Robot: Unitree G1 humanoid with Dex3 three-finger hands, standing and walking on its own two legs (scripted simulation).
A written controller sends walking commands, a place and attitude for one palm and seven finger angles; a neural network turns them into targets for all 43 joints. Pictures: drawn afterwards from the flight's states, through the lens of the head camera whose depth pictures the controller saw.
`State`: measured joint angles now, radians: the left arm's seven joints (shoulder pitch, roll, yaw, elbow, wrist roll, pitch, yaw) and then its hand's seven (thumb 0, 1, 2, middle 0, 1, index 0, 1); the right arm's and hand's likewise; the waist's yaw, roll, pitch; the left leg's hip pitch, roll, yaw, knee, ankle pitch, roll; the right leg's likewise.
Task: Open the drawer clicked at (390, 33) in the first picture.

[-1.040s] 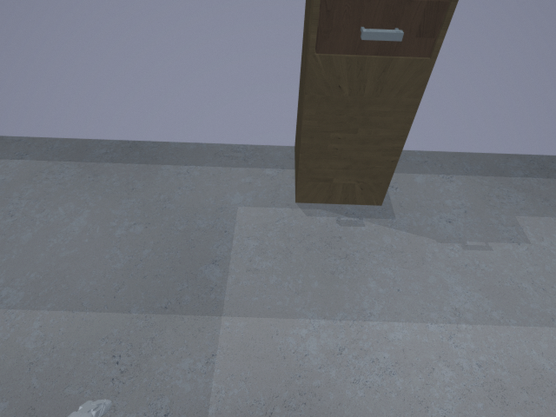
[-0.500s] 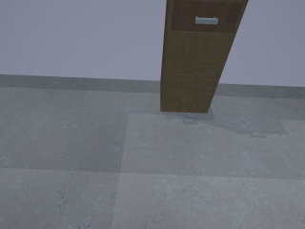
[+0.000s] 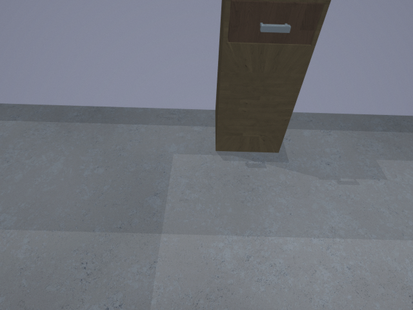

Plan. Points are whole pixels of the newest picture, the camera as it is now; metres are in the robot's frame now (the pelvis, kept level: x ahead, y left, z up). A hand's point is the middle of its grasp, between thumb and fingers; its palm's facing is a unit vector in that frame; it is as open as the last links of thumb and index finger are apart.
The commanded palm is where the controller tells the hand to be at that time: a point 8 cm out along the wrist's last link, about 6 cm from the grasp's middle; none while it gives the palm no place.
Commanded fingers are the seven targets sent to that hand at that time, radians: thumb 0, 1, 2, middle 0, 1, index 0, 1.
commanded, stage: look at it before walking up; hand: left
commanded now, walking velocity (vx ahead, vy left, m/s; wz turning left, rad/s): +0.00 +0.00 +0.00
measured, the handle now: (274, 26) +1.22 -0.23 +0.06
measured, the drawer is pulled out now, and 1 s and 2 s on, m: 0.00 0.00 0.00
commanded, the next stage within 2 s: walk to a spot facing it in 0.40 s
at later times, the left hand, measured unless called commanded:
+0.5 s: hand out of the picture +0.08 +0.25 -0.16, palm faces -0.03 -0.94 -0.33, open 7.4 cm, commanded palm none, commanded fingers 0.00 0.90 0.90 -0.20 -0.30 -0.20 -0.30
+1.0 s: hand out of the picture +0.05 +0.15 -0.17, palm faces -0.15 -0.95 -0.28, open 7.4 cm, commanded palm none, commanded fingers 0.00 0.90 0.90 -0.20 -0.30 -0.20 -0.30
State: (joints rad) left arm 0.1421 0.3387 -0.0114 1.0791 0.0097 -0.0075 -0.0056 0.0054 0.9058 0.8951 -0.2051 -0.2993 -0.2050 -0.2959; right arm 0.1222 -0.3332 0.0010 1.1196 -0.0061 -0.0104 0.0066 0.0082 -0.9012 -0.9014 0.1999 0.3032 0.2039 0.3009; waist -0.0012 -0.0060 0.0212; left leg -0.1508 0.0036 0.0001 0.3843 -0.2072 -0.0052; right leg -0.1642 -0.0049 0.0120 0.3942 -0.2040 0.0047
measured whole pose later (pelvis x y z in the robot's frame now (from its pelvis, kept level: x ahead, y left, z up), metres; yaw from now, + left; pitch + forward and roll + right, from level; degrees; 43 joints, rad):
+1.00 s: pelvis -0.02 -0.04 -0.02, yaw -13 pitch -1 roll +2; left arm 0.26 0.20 0.03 0.94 0.02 0.03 -0.01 0.00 0.91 0.90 -0.20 -0.30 -0.20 -0.30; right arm 0.15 -0.24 -0.05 1.00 -0.01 0.06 -0.01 0.01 -0.90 -0.90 0.20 0.30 0.20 0.30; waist 0.03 0.04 0.09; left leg -0.42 0.07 0.04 1.04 -0.45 -0.05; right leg -0.32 0.05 -0.02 0.64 -0.31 -0.09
